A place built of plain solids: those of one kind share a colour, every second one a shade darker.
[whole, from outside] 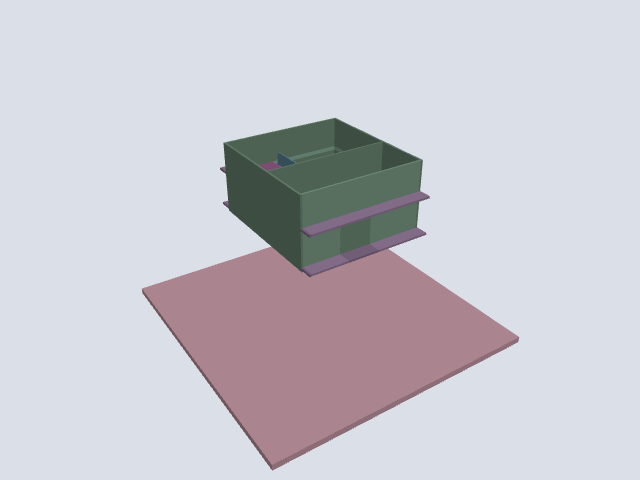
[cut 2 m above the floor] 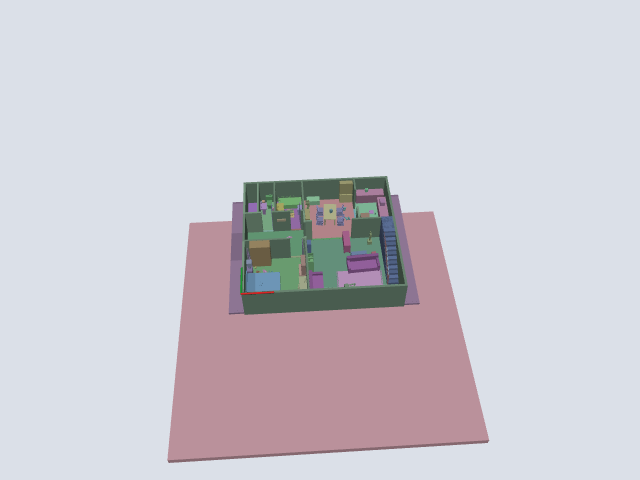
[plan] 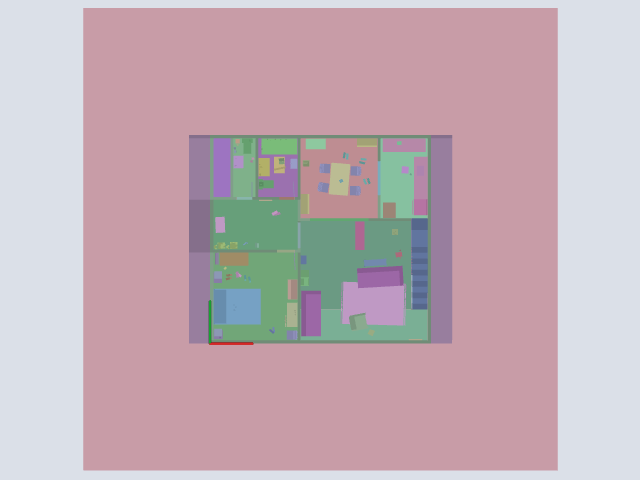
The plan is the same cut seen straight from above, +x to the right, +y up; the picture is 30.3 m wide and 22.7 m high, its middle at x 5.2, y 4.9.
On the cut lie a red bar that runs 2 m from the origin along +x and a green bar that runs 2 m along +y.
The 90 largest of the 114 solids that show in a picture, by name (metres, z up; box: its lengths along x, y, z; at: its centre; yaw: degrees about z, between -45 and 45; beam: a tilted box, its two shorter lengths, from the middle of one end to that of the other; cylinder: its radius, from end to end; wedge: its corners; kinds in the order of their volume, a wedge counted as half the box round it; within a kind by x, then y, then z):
{
 "under_1": {"box": [22.45, 21.87, 0.5], "at": [5.22, 4.93, -8.97]},
 "wall_1": {"box": [0.16, 4.15, 2.89], "at": [0.08, 2.23, 1.15]},
 "wall_2": {"box": [0.16, 9.55, 2.33], "at": [0.08, 4.93, 4.06]},
 "wall_3": {"box": [0.16, 2.36, 2.89], "at": [0.08, 5.62, 1.15]},
 "wall_4": {"box": [0.16, 2.78, 2.89], "at": [0.08, 8.32, 1.15]},
 "wall_5": {"box": [1.27, 0.13, 2.89], "at": [0.64, 6.87, 1.15]},
 "wall_6": {"box": [0.13, 2.78, 2.89], "at": [1.03, 8.32, 1.15]},
 "wall_7": {"box": [3.17, 0.13, 2.89], "at": [1.58, 4.38, 1.15]},
 "wall_8": {"box": [0.13, 2.78, 2.89], "at": [2.21, 8.32, 1.15]},
 "wall_9": {"box": [1.27, 0.13, 2.89], "at": [2.63, 6.87, 1.15]},
 "wall_10": {"box": [0.28, 0.13, 2.89], "at": [4.14, 6.87, 1.15]},
 "wall_11": {"box": [0.13, 4.15, 2.89], "at": [4.21, 2.23, 1.15]},
 "wall_12": {"box": [0.13, 9.55, 2.33], "at": [4.21, 4.93, 4.06]},
 "wall_13": {"box": [0.13, 0.87, 2.89], "at": [4.21, 6.37, 1.15]},
 "wall_14": {"box": [0.13, 2.78, 2.89], "at": [4.21, 8.32, 1.15]},
 "wall_15": {"box": [0.58, 0.13, 2.89], "at": [4.44, 5.87, 1.15]},
 "wall_16": {"box": [10.45, 0.16, 5.52], "at": [5.22, 0.08, 2.46]},
 "wall_17": {"box": [10.45, 0.16, 5.52], "at": [5.22, 9.79, 2.46]},
 "wall_18": {"box": [0.13, 1.09, 2.89], "at": [8.0, 6.47, 1.15]},
 "wall_19": {"box": [0.13, 1.09, 2.89], "at": [8.0, 9.16, 1.15]},
 "wall_20": {"box": [2.02, 0.13, 2.89], "at": [8.5, 5.87, 1.15]},
 "wall_21": {"box": [0.16, 9.55, 5.52], "at": [10.37, 4.93, 2.46]},
 "stair_1": {"box": [0.78, 4.32, 0.47], "at": [9.9, 3.77, -0.06]},
 "stair_2": {"box": [0.78, 4.05, 0.64], "at": [9.9, 3.91, 0.02]},
 "stair_3": {"box": [0.78, 3.78, 0.81], "at": [9.9, 4.04, 0.11]},
 "stair_4": {"box": [0.78, 3.51, 0.98], "at": [9.9, 4.17, 0.19]},
 "stair_5": {"box": [0.78, 3.24, 1.15], "at": [9.9, 4.31, 0.28]},
 "stair_6": {"box": [0.78, 2.98, 1.32], "at": [9.9, 4.44, 0.36]},
 "stair_7": {"box": [0.78, 2.71, 1.49], "at": [9.9, 4.58, 0.45]},
 "stair_8": {"box": [0.78, 2.44, 1.66], "at": [9.9, 4.71, 0.53]},
 "stair_9": {"box": [0.78, 2.17, 1.83], "at": [9.9, 4.85, 0.62]},
 "stair_10": {"box": [0.78, 1.9, 2.0], "at": [9.9, 4.98, 0.7]},
 "stair_11": {"box": [0.78, 1.63, 2.17], "at": [9.9, 5.11, 0.79]},
 "stair_12": {"box": [0.78, 1.36, 2.34], "at": [9.9, 5.25, 0.87]},
 "stair_13": {"box": [0.78, 0.83, 2.68], "at": [9.9, 5.52, 1.04]},
 "stair_14": {"box": [0.78, 0.56, 2.85], "at": [9.9, 5.65, 1.13]},
 "floor_living_1": {"box": [5.23, 4.17, 0.5], "at": [6.89, 3.72, -0.25]},
 "floor_living_2": {"box": [6.01, 1.47, 0.5], "at": [7.29, 0.9, -0.25]},
 "floor_bedroom_1": {"box": [3.99, 4.15, 0.5], "at": [2.15, 2.23, -0.25]},
 "floor_dining_1": {"box": [3.65, 3.78, 0.5], "at": [6.11, 7.82, -0.25]},
 "floor_hall_1": {"box": [3.99, 2.36, 0.5], "at": [2.15, 5.62, -0.25]},
 "upper_floor_next_1": {"box": [1.0, 4.15, 0.16], "at": [-0.5, 2.23, -0.08]},
 "upper_floor_next_2": {"box": [1.0, 9.55, 0.16], "at": [-0.5, 4.93, 2.81]},
 "upper_floor_next_3": {"box": [1.0, 2.36, 0.16], "at": [-0.5, 5.62, -0.08]},
 "upper_floor_next_4": {"box": [1.0, 2.78, 0.16], "at": [-0.5, 8.32, -0.08]},
 "upper_floor_next_5": {"box": [1.0, 9.55, 0.16], "at": [10.95, 4.93, -0.08]},
 "floor_kitchen_1": {"box": [2.23, 3.78, 0.5], "at": [9.18, 7.82, -0.25]},
 "upper_floor_gallery_1": {"box": [6.01, 3.78, 0.16], "at": [7.29, 7.82, 2.81]},
 "floor_bath_1": {"box": [1.87, 2.78, 0.5], "at": [3.21, 8.32, -0.25]},
 "fixture_wardrobe_bedroom_1": {"box": [1.36, 0.62, 2.2], "at": [1.14, 4.0, 1.05]},
 "sofa_1": {"box": [0.23, 2.16, 0.39], "at": [4.43, 1.42, 0.65]},
 "sofa_2": {"box": [0.93, 2.16, 0.34], "at": [4.79, 1.42, 0.28]},
 "sofa_3": {"box": [2.16, 0.23, 0.39], "at": [8.03, 3.51, 0.65], "yaw": 3.3},
 "sofa_4": {"box": [2.16, 0.93, 0.34], "at": [8.05, 3.15, 0.28], "yaw": 3.3},
 "double_bed_1": {"box": [0.55, 1.6, 0.2], "at": [0.49, 1.75, 0.7]},
 "double_bed_2": {"box": [2.23, 1.7, 0.4], "at": [1.28, 1.75, 0.5]},
 "floor_wc_1": {"box": [1.05, 2.78, 0.5], "at": [1.62, 8.32, -0.25]},
 "floor_abst_1": {"box": [0.81, 2.78, 0.5], "at": [0.56, 8.32, -0.25]},
 "counter_run_1": {"box": [2.03, 0.64, 0.038], "at": [9.19, 9.38, 0.9]},
 "counter_run_2": {"box": [2.03, 0.61, 0.78], "at": [9.19, 9.39, 0.49]},
 "counter_run_3": {"box": [0.64, 2.01, 0.038], "at": [9.96, 7.83, 0.9]},
 "china_cabinet_1": {"box": [0.33, 0.95, 1.07], "at": [4.46, 6.61, 1.36]},
 "china_cabinet_2": {"box": [0.95, 0.4, 0.83], "at": [7.43, 9.5, 0.41]},
 "china_cabinet_3": {"box": [0.95, 0.33, 1.07], "at": [7.43, 9.54, 1.36]},
 "fridge_flat_1": {"box": [0.6, 0.73, 1.66], "at": [8.48, 6.31, 0.83]},
 "tall_cupboard_1": {"box": [0.47, 0.96, 0.89], "at": [3.9, 2.56, 0.44]},
 "tall_cupboard_2": {"box": [0.3, 0.92, 0.99], "at": [3.98, 2.56, 1.38]},
 "chest_drawers_1": {"box": [0.5, 1.15, 0.99], "at": [3.89, 1.35, 0.5]},
 "bathtub_1": {"box": [1.7, 0.76, 0.41], "at": [3.28, 9.32, 0.2]},
 "wall_band_1": {"box": [0.16, 9.55, 0.31], "at": [10.37, 4.93, 2.74]},
 "rug_1": {"box": [2.9, 2.0, 0.08], "at": [7.72, 1.89, -0.03], "yaw": -1.5},
 "range_flat_1": {"box": [0.65, 0.76, 0.94], "at": [9.96, 6.45, 0.47]},
 "sideboard_1": {"box": [0.45, 1.35, 0.71], "at": [7.08, 5.11, 0.51]},
 "stair_guard_1": {"box": [5.23, 0.08, 0.99], "at": [6.89, 5.84, 3.39]},
 "basin_vanity_1": {"box": [0.53, 0.86, 0.82], "at": [2.56, 8.35, 0.41]},
 "billy_1": {"box": [0.28, 0.42, 2.02], "at": [4.43, 3.96, 1.01]},
 "trunk_1": {"box": [0.95, 0.5, 0.42], "at": [5.0, 9.44, 0.21]},
 "floor_gap_living_dining_1": {"box": [2.76, 0.13, 0.5], "at": [6.11, 5.87, -0.25]},
 "armchair_frame_1": {"box": [0.26, 0.62, 0.41], "at": [6.75, 0.96, 0.61], "yaw": 10.8},
 "armchair_frame_2": {"box": [0.74, 0.63, 0.18], "at": [7.02, 1.02, 0.32], "yaw": 10.8},
 "floor_gap_dining_kitchen_1": {"box": [0.13, 1.6, 0.5], "at": [8.0, 7.82, -0.25]},
 "hamper_1": {"box": [0.32, 0.48, 0.58], "at": [3.97, 8.5, 0.29]},
 "floor_gap_hall_living_1": {"box": [0.13, 1.22, 0.5], "at": [4.21, 5.12, -0.25]},
 "table_lamp_1": {"box": [0.37, 0.36, 0.26], "at": [0.38, 0.53, 1.02]},
 "table_lamp_2": {"box": [0.37, 0.36, 0.26], "at": [0.38, 3.24, 1.01]},
 "dish_rack_1": {"box": [0.35, 0.47, 0.34], "at": [9.95, 8.18, 1.08]},
 "dining_table_1": {"box": [0.9, 1.5, 0.031], "at": [6.12, 7.78, 0.73], "yaw": -4.7},
 "console_1": {"box": [1.05, 0.3, 0.13], "at": [7.81, 3.83, 0.71], "yaw": 3.3},
 "basin_slab_1": {"box": [0.47, 0.6, 0.13], "at": [1.35, 8.59, 0.74]},
 "bath_mat_1": {"box": [0.51, 0.79, 0.08], "at": [3.28, 8.45, -0.03]}
}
